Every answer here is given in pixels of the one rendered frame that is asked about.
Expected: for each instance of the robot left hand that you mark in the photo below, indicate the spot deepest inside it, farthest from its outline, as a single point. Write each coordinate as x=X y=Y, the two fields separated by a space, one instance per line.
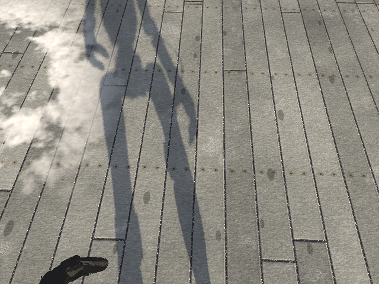
x=73 y=268

